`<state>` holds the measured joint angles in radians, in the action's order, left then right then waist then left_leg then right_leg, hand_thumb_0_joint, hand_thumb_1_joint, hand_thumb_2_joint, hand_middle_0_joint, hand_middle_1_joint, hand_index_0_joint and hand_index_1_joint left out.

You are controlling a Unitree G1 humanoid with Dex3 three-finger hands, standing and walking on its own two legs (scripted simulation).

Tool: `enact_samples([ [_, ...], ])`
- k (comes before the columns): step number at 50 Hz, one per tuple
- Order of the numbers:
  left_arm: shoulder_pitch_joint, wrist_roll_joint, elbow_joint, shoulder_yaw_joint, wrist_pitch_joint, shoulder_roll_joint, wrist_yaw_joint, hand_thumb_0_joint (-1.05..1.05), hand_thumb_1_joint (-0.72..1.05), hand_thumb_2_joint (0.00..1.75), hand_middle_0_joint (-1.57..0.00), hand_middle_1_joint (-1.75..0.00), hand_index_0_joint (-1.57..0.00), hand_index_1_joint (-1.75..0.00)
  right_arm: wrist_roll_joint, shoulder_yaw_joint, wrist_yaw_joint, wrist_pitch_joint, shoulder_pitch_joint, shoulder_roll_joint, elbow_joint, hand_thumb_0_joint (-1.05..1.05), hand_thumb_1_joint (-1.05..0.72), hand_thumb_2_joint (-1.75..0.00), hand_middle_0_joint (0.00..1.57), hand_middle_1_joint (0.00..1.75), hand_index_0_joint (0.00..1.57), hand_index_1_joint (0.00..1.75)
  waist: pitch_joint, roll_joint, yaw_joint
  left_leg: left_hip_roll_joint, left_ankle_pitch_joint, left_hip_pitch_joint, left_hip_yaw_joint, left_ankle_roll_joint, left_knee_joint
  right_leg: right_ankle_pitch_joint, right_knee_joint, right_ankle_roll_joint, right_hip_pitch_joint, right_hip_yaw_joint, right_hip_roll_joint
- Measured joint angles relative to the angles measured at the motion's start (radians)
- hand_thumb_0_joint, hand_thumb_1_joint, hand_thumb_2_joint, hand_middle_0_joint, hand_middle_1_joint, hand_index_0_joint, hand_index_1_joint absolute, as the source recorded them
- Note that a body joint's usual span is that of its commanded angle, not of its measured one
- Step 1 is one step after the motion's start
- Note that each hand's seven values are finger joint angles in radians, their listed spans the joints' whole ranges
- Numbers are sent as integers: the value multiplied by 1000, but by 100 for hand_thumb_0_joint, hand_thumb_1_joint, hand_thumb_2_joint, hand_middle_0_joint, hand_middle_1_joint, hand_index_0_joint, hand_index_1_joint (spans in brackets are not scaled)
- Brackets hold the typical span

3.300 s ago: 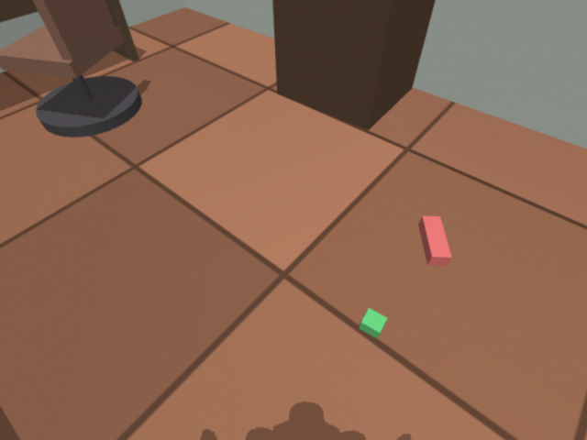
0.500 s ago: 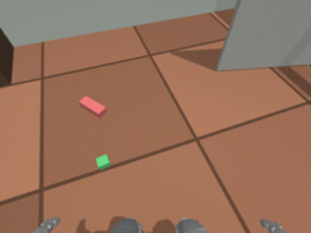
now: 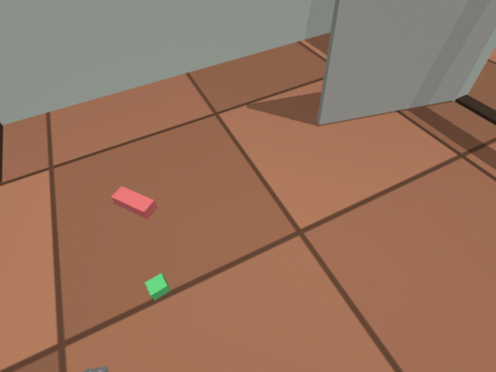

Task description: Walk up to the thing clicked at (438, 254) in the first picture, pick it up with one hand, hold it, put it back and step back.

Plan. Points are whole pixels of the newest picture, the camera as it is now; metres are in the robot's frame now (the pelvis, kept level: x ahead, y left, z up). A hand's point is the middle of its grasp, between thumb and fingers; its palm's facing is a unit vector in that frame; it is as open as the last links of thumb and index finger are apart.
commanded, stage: walk up
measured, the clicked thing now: (134, 202) +0.97 +0.68 -0.72
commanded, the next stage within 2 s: stand in 0.64 s
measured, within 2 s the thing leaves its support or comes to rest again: neither
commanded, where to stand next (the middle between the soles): +0.08 +0.02 m, yaw +1 degrees
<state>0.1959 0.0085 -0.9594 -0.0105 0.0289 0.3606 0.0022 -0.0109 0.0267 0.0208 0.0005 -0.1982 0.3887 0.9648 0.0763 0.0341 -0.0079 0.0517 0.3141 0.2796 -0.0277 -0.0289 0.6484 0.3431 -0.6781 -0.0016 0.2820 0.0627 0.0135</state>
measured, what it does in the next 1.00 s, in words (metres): stands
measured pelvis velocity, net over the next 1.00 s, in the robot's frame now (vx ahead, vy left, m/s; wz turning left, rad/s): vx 0.01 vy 0.02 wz -0.01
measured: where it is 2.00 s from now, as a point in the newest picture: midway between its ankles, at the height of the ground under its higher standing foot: outside the picture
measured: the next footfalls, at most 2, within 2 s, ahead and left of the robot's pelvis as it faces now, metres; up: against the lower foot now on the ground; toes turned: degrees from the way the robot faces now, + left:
none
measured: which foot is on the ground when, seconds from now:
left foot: down 0.00-1.00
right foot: down 0.00-1.00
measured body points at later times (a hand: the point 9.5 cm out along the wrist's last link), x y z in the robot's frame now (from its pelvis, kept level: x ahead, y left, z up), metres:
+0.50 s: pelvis +0.01 +0.01 +0.02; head +0.01 +0.01 +0.47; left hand +0.11 +0.31 -0.11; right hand +0.08 -0.29 -0.11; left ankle +0.02 +0.14 -0.72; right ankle +0.02 -0.12 -0.72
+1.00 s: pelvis +0.01 +0.02 +0.03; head +0.02 +0.02 +0.47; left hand +0.09 +0.32 -0.11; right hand +0.08 -0.28 -0.11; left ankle +0.02 +0.14 -0.72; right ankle +0.02 -0.12 -0.72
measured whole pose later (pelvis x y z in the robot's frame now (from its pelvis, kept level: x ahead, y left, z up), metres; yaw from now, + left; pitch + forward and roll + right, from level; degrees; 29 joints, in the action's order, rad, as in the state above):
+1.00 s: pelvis +0.01 +0.02 +0.03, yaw -1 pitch -3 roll +0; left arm 0.08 0.01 -1.15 0.00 0.01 0.34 -0.01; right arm -0.01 0.02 0.01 0.00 -0.08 0.35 1.14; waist 0.07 0.00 -0.01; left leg 0.03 0.17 0.13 -0.06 -0.01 0.34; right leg 0.17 -0.34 -0.04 0.13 0.08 -0.01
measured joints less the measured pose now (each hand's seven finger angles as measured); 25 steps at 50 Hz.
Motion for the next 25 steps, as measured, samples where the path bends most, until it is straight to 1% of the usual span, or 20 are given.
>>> enact_samples([
  [4, -32, -1, -26, 5, 3, -2, -5, 0, 90, 90, -21, -30, -21, -30, -1, -17, 8, 2, 12, -21, 40, 1, -91, -90, 20, 30, 20, 30, -13, -13, -2, -1, -20, -21, -10, 4, -44, -25, 45, -4, -18, 10, -2],
  [10, -77, -8, -70, 11, 1, -9, -6, 0, 90, 90, -21, -30, -21, -30, 0, -26, 8, -5, 32, -31, 91, 1, -91, -90, 21, 30, 20, 30, -23, -23, -6, -2, -45, -56, -23, 7, -103, -61, 117, -14, -54, 21, -4],
  [18, -110, -14, -126, 14, -8, -8, -6, 0, 90, 90, -21, -30, -21, -30, -3, -22, 2, -11, 69, -32, 135, 1, -91, -90, 21, 30, 20, 30, -28, -38, -2, -7, -77, -101, -39, 12, -178, -97, 190, -22, -93, 36, -9],
  [25, -108, -8, -170, 15, -11, -13, -6, 0, 90, 90, -21, -30, -21, -30, 1, -10, 0, -7, 103, -25, 147, 1, -91, -90, 20, 30, 20, 30, -23, -29, 0, -4, -97, -127, -44, 12, -221, -121, 239, -23, -120, 39, -8],
])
